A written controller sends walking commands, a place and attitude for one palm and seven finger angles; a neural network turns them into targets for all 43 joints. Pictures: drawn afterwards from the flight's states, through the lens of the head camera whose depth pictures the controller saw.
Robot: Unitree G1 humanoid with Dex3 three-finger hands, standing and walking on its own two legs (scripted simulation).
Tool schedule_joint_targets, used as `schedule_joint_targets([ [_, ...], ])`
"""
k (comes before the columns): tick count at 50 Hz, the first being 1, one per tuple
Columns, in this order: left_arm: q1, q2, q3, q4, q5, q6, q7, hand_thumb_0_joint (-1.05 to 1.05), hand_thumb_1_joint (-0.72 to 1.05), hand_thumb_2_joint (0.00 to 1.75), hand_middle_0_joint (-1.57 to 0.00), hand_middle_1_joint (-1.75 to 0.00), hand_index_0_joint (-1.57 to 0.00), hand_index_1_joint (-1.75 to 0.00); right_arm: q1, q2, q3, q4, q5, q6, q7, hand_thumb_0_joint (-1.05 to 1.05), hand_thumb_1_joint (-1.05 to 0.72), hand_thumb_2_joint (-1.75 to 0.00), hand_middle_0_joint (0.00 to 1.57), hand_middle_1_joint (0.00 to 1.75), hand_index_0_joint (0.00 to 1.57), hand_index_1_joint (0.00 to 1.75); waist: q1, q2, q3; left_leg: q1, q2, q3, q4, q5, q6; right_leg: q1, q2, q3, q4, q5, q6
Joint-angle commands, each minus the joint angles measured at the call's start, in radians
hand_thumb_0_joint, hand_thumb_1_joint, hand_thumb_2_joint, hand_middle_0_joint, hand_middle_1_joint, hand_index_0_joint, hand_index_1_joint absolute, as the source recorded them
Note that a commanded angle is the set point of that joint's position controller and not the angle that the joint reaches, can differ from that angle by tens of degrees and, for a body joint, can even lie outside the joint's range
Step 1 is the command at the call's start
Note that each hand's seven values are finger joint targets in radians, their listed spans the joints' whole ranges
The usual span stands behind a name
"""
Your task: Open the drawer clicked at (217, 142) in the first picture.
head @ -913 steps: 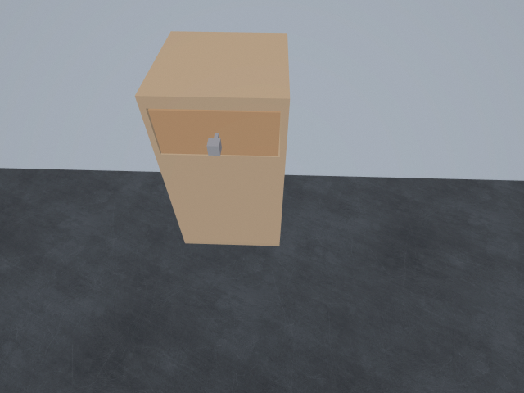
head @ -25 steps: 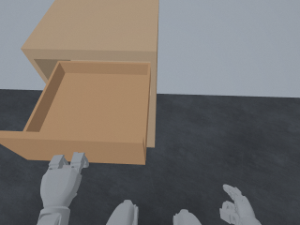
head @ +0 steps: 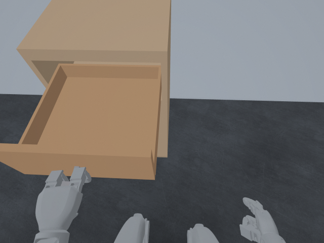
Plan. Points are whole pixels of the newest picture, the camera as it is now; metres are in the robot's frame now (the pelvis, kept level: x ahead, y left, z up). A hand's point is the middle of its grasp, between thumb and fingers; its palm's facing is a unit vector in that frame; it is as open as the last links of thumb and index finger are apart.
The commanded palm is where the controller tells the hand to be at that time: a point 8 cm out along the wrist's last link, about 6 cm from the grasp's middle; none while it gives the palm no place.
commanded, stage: open the thumb to release the handle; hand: left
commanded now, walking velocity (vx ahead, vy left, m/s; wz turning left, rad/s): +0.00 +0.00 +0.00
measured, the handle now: (72, 183) +0.26 +0.25 -0.02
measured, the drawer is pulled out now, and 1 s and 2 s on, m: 0.30 0.30 0.30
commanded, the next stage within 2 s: lift the hand off the handle in 0.40 s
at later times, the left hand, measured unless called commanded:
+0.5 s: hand (69, 205) +0.21 +0.25 -0.04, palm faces -0.02 -0.04 -1.00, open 13.3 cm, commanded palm +0.19 +0.24 +0.01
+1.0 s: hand (69, 199) +0.22 +0.25 -0.03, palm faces +0.00 -0.05 -1.00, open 13.6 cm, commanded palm +0.20 +0.25 +0.03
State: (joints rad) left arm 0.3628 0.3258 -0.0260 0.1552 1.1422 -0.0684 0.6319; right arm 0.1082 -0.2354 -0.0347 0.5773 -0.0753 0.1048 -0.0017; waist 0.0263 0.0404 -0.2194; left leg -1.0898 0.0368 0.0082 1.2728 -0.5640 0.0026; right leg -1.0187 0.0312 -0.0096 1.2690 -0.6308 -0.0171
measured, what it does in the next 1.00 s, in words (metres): stands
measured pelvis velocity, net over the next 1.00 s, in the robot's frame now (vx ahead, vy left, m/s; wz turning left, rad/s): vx -0.02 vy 0.00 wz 0.01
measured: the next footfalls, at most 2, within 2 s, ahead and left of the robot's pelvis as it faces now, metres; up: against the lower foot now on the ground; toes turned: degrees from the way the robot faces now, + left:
none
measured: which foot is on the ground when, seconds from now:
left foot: down 0.00-1.00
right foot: down 0.00-1.00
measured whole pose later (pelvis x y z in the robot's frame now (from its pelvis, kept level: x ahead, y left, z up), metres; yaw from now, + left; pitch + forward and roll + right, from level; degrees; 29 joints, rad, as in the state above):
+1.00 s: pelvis -0.02 +0.00 +0.01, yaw +1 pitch +19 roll -1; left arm 0.21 0.34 -0.05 0.28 1.11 -0.03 0.60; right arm 0.11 -0.21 -0.03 0.64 -0.04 0.10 -0.05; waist 0.02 0.05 -0.19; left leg -1.04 0.03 -0.01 1.22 -0.51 0.00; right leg -0.97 0.03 -0.02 1.21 -0.58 -0.02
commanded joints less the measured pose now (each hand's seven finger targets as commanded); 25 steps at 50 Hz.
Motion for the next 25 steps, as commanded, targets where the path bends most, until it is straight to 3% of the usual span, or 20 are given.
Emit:
schedule_joint_targets([
  [1, -0.017, 0.146, 0.102, -0.146, -0.013, 0.030, 0.052, 0.00, 0.48, 0.72, -0.37, -1.30, -0.37, -1.30, -0.050, -0.106, -0.047, -0.125, 0.000, -0.041, -0.017, 0.00, -0.90, -0.90, 0.20, 0.30, 0.20, 0.30, 0.013, -0.003, -0.303, 0.349, -0.050, -0.009, -0.128, 0.374, 0.024, 0.088, 0.021, -0.015, -0.183, 0.447, -0.034],
  [4, -0.062, 0.141, 0.083, -0.133, -0.025, 0.055, 0.040, 0.00, 0.27, 0.63, -0.35, -1.28, -0.35, -1.28, -0.042, -0.105, -0.046, -0.114, 0.009, -0.040, -0.026, 0.00, -0.90, -0.90, 0.20, 0.30, 0.20, 0.30, -0.002, -0.041, -0.288, 0.340, -0.049, -0.010, -0.139, 0.351, 0.027, 0.107, 0.019, -0.015, -0.205, 0.441, -0.028],
  [6, -0.081, 0.159, 0.090, -0.110, -0.024, 0.062, 0.030, 0.00, 0.13, 0.57, -0.35, -1.27, -0.35, -1.27, -0.052, -0.101, -0.041, -0.108, 0.013, -0.040, -0.036, 0.00, -0.90, -0.90, 0.20, 0.30, 0.20, 0.30, 0.000, -0.061, -0.259, 0.321, -0.052, -0.006, -0.148, 0.317, 0.028, 0.116, 0.019, -0.008, -0.222, 0.416, -0.027],
  [7, -0.097, 0.160, 0.087, -0.111, -0.026, 0.060, 0.026, 0.00, 0.06, 0.54, -0.34, -1.26, -0.34, -1.26, -0.047, -0.103, -0.038, -0.104, 0.012, -0.043, -0.040, 0.00, -0.90, -0.90, 0.20, 0.30, 0.20, 0.30, -0.007, -0.061, -0.267, 0.324, -0.050, -0.008, -0.149, 0.320, 0.030, 0.115, 0.018, -0.007, -0.223, 0.416, -0.027],
  [10, -0.076, 0.161, 0.080, -0.122, -0.028, 0.045, 0.013, 0.00, -0.15, 0.45, -0.32, -1.24, -0.32, -1.24, -0.059, -0.097, -0.032, -0.107, 0.011, -0.046, -0.043, 0.00, -0.90, -0.90, 0.20, 0.30, 0.20, 0.30, 0.009, -0.040, -0.284, 0.328, -0.056, 0.004, -0.151, 0.322, 0.030, 0.136, 0.014, 0.002, -0.228, 0.427, -0.025],
  [12, -0.057, 0.153, 0.076, -0.091, -0.033, 0.039, 0.004, 0.00, -0.29, 0.39, -0.32, -1.22, -0.32, -1.22, -0.054, -0.097, -0.029, -0.106, 0.013, -0.051, -0.044, 0.00, -0.90, -0.90, 0.20, 0.30, 0.20, 0.30, -0.004, -0.051, -0.244, 0.315, -0.053, -0.003, -0.153, 0.312, 0.031, 0.126, 0.017, -0.001, -0.235, 0.418, -0.027],
  [15, -0.092, 0.178, 0.106, -0.086, -0.030, 0.019, 0.001, 0.00, -0.50, 0.30, -0.30, -1.20, -0.30, -1.20, -0.064, -0.094, -0.027, -0.101, 0.011, -0.050, -0.047, 0.00, -0.90, -0.90, 0.20, 0.30, 0.20, 0.30, 0.005, -0.041, -0.228, 0.282, -0.057, 0.006, -0.146, 0.265, 0.031, 0.117, 0.012, 0.009, -0.243, 0.366, -0.023],
  [18, -0.112, 0.181, 0.111, -0.090, -0.026, 0.005, 0.005, 0.00, -0.50, 0.30, -0.30, -1.20, -0.30, -1.20, -0.070, -0.092, -0.028, -0.099, 0.009, -0.050, -0.046, 0.00, -0.90, -0.90, 0.20, 0.30, 0.20, 0.30, 0.006, -0.012, -0.235, 0.287, -0.058, 0.007, -0.140, 0.262, 0.032, 0.098, 0.013, 0.015, -0.238, 0.347, -0.027],
  [22, -0.120, 0.202, 0.139, -0.067, -0.037, 0.003, 0.008, 0.00, -0.50, 0.30, -0.30, -1.20, -0.30, -1.20, -0.060, -0.098, -0.036, -0.096, 0.012, -0.054, -0.049, 0.00, -0.90, -0.90, 0.20, 0.30, 0.20, 0.30, 0.002, -0.039, -0.223, 0.262, -0.057, 0.002, -0.135, 0.250, 0.034, 0.114, 0.015, 0.020, -0.244, 0.349, -0.027],
  [24, -0.125, 0.184, 0.116, -0.074, -0.031, 0.002, 0.010, 0.00, -0.50, 0.30, -0.30, -1.20, -0.30, -1.20, -0.057, -0.096, -0.040, -0.097, 0.013, -0.054, -0.046, 0.00, -0.90, -0.90, 0.20, 0.30, 0.20, 0.30, 0.003, -0.011, -0.227, 0.278, -0.056, 0.002, -0.140, 0.254, 0.033, 0.102, 0.016, 0.012, -0.240, 0.344, -0.029],
  [25, -0.093, 0.198, 0.132, -0.111, -0.037, 0.002, 0.011, 0.00, -0.50, 0.30, -0.30, -1.20, -0.30, -1.20, -0.068, -0.096, -0.038, -0.105, 0.014, -0.050, -0.044, 0.00, -0.90, -0.90, 0.20, 0.30, 0.20, 0.30, 0.023, 0.000, -0.264, 0.295, -0.059, 0.008, -0.147, 0.265, 0.032, 0.123, 0.014, 0.018, -0.241, 0.345, -0.028],
])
